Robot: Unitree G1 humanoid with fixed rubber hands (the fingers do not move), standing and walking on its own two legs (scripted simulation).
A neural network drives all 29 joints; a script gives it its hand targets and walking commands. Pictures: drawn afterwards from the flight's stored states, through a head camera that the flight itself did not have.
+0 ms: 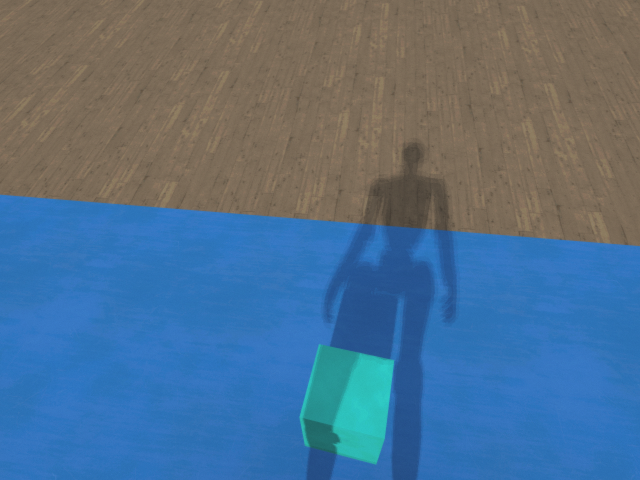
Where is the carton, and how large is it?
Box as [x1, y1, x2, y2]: [299, 344, 393, 464]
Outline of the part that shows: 319,344 299,417 304,443 307,446 375,464 384,439 393,360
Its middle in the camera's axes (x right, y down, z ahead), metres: +0.07 +0.48 +1.09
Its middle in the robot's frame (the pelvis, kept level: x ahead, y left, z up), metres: +0.45 -0.03 -0.65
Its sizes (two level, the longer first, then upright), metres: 0.210 0.200 0.250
